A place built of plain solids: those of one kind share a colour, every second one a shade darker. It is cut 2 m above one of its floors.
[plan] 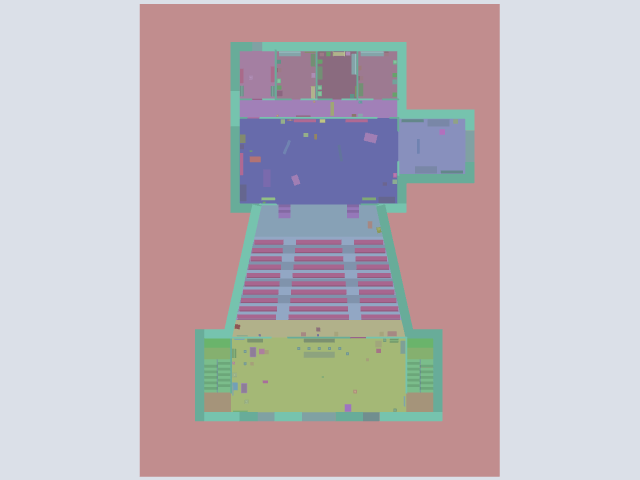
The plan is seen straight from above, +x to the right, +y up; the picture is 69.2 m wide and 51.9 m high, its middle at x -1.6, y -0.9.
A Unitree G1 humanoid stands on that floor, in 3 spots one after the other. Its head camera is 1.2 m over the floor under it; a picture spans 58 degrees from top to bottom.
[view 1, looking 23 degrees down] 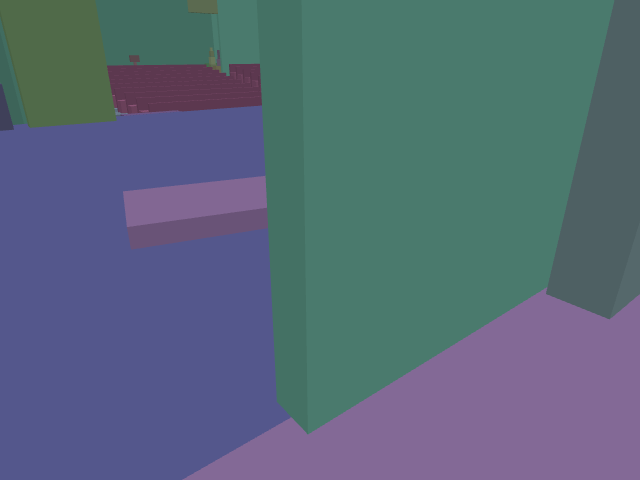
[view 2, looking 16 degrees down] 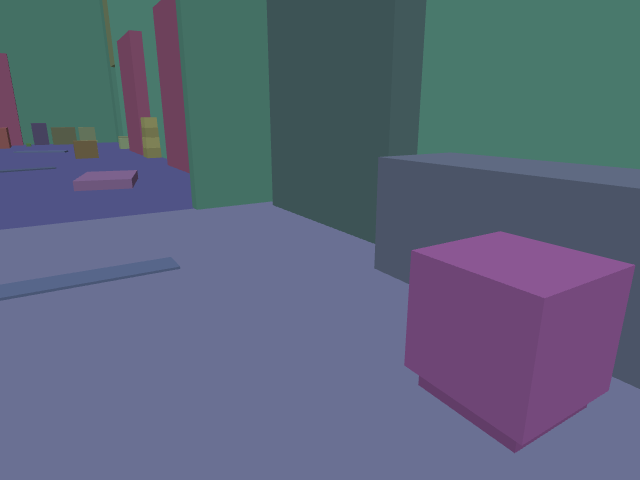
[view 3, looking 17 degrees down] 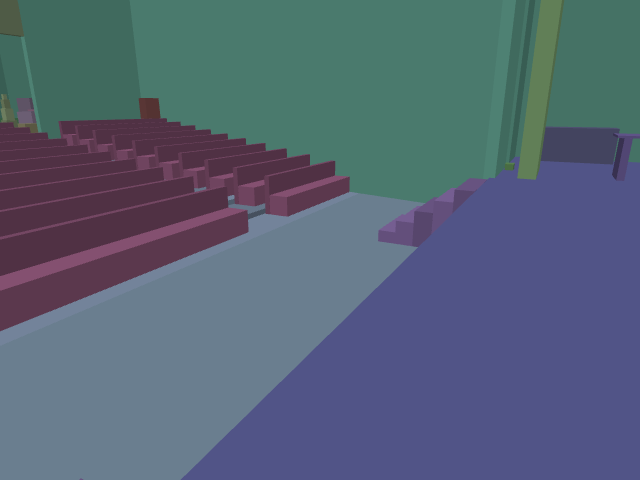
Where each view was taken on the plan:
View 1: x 5.26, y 13.30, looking -128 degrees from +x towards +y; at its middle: wall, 1.24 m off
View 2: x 12.61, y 9.22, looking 148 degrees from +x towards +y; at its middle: floor_scene_dock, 4.35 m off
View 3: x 1.96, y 3.91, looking -152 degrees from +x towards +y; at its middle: floor_aud_front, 7.52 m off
